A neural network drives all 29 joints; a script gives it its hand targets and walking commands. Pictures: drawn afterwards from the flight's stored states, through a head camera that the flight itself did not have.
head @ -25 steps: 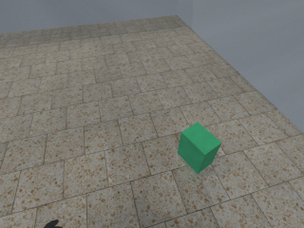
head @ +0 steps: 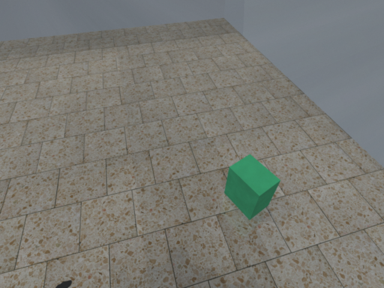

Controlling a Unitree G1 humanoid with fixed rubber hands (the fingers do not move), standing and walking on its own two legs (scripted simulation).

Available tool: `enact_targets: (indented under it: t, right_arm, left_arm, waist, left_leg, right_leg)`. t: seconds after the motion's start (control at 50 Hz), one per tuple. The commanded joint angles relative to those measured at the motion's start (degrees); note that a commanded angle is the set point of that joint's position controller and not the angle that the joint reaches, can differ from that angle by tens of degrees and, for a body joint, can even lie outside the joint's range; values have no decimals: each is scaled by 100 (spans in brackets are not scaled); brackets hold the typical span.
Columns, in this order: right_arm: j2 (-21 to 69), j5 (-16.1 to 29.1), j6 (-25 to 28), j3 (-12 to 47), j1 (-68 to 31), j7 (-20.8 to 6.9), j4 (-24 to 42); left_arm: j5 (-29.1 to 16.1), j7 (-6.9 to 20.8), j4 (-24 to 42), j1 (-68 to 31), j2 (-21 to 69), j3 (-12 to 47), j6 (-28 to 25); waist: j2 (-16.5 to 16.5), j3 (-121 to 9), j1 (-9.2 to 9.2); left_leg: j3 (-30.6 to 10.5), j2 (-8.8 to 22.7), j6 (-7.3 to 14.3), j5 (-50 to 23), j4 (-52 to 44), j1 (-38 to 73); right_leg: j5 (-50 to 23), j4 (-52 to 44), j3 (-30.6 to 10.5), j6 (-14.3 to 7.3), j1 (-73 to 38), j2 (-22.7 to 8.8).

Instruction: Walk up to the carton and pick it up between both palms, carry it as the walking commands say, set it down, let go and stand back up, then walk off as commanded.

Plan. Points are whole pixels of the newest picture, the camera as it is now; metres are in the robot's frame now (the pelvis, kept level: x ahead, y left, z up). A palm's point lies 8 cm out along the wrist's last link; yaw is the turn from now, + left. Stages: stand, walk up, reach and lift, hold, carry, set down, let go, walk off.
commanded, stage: stand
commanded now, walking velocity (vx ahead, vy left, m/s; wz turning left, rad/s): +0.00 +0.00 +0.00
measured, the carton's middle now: (249, 187) +0.78 -0.29 -0.65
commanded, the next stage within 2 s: walk up in 0.38 s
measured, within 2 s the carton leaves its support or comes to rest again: neither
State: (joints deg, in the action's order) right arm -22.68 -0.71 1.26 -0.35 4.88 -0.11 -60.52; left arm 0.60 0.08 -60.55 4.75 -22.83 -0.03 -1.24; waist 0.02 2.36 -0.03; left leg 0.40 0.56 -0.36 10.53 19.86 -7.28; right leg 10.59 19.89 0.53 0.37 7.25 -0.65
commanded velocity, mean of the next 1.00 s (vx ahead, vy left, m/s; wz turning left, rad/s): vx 0.21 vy -0.01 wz -0.16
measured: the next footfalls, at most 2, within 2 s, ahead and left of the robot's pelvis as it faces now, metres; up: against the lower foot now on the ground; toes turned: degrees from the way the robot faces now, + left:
right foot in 0.86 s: +0.13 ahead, -0.22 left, +0.00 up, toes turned -16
left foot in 1.36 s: +0.41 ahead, -0.01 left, +0.00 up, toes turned -6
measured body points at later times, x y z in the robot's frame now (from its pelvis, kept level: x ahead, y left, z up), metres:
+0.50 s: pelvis +0.01 +0.00 +0.00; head +0.01 +0.00 +0.45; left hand +0.11 +0.32 -0.11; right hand +0.11 -0.32 -0.11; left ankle +0.00 +0.12 -0.75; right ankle +0.00 -0.12 -0.75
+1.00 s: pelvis +0.10 -0.11 -0.01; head +0.12 -0.14 +0.44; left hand +0.18 +0.16 -0.13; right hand +0.13 -0.39 -0.16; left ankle +0.08 +0.06 -0.67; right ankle +0.09 -0.21 -0.75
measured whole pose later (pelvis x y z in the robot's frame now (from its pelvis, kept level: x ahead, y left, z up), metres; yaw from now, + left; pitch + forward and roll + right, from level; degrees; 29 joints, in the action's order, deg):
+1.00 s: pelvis +0.10 -0.11 -0.01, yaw -11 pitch -1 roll +2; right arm -18.3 -2.1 0.4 -3.4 12.9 -1.9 -53.6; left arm 1.7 1.6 -54.9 16.5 -14.6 -2.1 -2.1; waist -2.9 3.7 -1.6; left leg 3.5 6.0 -1.2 21.7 62.8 -22.7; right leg 16.3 31.6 5.0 -0.7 13.9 -3.2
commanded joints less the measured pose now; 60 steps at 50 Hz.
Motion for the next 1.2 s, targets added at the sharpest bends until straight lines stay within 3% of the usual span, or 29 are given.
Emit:
enact_targets:
  t: [0.0,0.54,0.56,0.58,0.6,0.62,0.66,0.72,0.76,0.78,0.8,0.82,0.84,0.86,0.88,0.9,0.92,0.94,0.98,1.0,1.1,1.18]
  right_arm:
    - [-994,2,50,-175,-207,25,237]
    - [-1011,3,33,-190,-192,34,215]
    - [-1280,-207,-214,-572,1585,375,153]
    - [-1508,-209,-154,-661,1527,320,180]
    - [-1217,-202,-127,-639,1243,316,409]
    - [-1067,-139,-67,-620,934,299,509]
    - [-843,-122,69,-545,565,203,714]
    - [-826,-134,146,-539,375,51,836]
    - [-755,-190,108,-528,533,-56,726]
    - [-788,-209,86,-545,611,-83,702]
    - [-798,-214,55,-554,677,-110,688]
    - [-750,-236,13,-551,747,-133,695]
    - [-557,-260,-6,-501,840,-157,758]
    - [-110,-248,38,-375,581,-171,1064]
    - [124,-196,1,-330,451,-166,1425]
    - [-102,-147,-18,-373,261,-149,1389]
    - [-108,-121,17,-371,260,-145,1323]
    - [-44,-101,34,-377,438,-156,1172]
    - [97,-116,-38,-378,848,-218,986]
    - [139,-110,-87,-375,866,-240,972]
    - [413,-94,-247,-319,111,-275,1196]
    - [577,-72,-266,-263,-329,-297,1324]
  left_arm:
    - [-3,-26,240,-215,-996,-174,-51]
    - [-3,-36,242,-189,-1006,-191,-35]
    - [39,306,761,-692,-740,-470,275]
    - [146,408,1102,-1139,-325,-311,382]
    - [222,456,1206,-1257,-296,-359,414]
    - [212,497,1144,-919,-327,-400,403]
    - [212,570,966,-117,-302,-407,338]
    - [110,601,1114,-184,-75,-322,370]
    - [79,504,1089,-24,-44,-295,313]
    - [81,457,1046,98,-71,-297,276]
    - [70,409,961,302,-83,-316,219]
    - [64,360,802,680,-155,-365,140]
    - [74,288,517,1445,-366,-469,53]
    - [195,187,303,2489,-947,-607,-21]
    - [114,129,395,2616,-1504,-636,3]
    - [124,118,608,2184,-1338,-612,-26]
    - [130,120,785,1640,-962,-543,-88]
    - [118,103,849,1277,-584,-506,-151]
    - [91,70,822,1243,-248,-459,-253]
    - [92,64,786,1364,-216,-445,-286]
    - [103,-20,683,1907,-75,-428,-263]
    - [114,-70,649,2006,-45,-436,-197]
  waist:
    - [-6,-334,1]
    - [-5,-354,4]
    - [248,-344,570]
    - [-1386,6,871]
    - [-884,177,699]
    - [-836,127,443]
    - [-878,-108,36]
    - [-1169,328,-98]
    - [-1485,456,-85]
    - [-1422,488,-105]
    - [-1103,492,-200]
    - [-535,383,-367]
    - [445,-29,-686]
    - [1903,-185,-1088]
    - [2185,-423,-1044]
    - [1373,-175,-779]
    - [1097,278,-550]
    - [808,394,-343]
    - [782,92,-123]
    - [835,-24,-112]
    - [809,122,-376]
    - [952,257,-478]
  left_leg:
    - [-534,679,186,-592,-326,16]
    - [-520,693,176,-781,-363,95]
    - [-2211,2032,531,2552,-857,1369]
    - [-2593,2836,620,3556,-1280,1772]
    - [-2416,2799,479,3508,-1308,1085]
    - [-1803,2590,345,2990,-1295,888]
    - [-720,2085,222,2129,-1282,407]
    - [244,1738,155,1978,-1478,-818]
    - [514,1520,297,2268,-1273,-875]
    - [578,1544,364,2268,-1085,-786]
    - [669,1498,385,2271,-722,-780]
    - [773,1331,383,2252,23,-859]
    - [1014,970,331,1873,1614,-1253]
    - [981,458,214,2704,3858,-2507]
    - [295,221,81,2692,4894,-3379]
    - [-32,576,59,2174,5133,-3454]
    - [-109,747,15,1556,4983,-3423]
    - [-131,866,-57,1028,4692,-3113]
    - [16,747,-149,591,4293,-2453]
    - [105,669,-171,483,4154,-2343]
    - [311,519,-302,-45,3190,-2683]
    - [490,379,-305,-442,2236,-2338]
  right_leg:
    - [-591,-326,-543,-210,-45,-686]
    - [-769,-356,-515,-196,-141,-707]
    - [1754,1760,-89,-157,2363,-53]
    - [1821,3286,-306,-125,4080,-246]
    - [1406,3904,-536,-43,4169,-484]
    - [971,4085,-615,51,3918,-604]
    - [467,4172,-352,218,2920,-572]
    - [574,2753,105,273,1459,-450]
    - [960,2239,544,246,951,-283]
    - [980,2025,726,223,837,-251]
    - [771,1619,906,184,576,-197]
    - [678,1242,1039,129,155,-108]
    - [799,841,822,-8,-795,-239]
    - [1737,-97,-1244,-266,-1422,-1467]
    - [2688,-1328,-3861,-827,-1043,-2836]
    - [2770,-1397,-3921,-1038,-625,-2870]
    - [2095,-1198,-3289,-954,-215,-2499]
    - [903,-972,-2443,-875,-52,-2113]
    - [-1032,-650,-1393,-741,-76,-1660]
    - [-1649,-588,-1142,-754,-148,-1617]
    - [-2596,-567,-743,-793,-643,-1664]
    - [-2494,-502,-474,-700,-484,-1586]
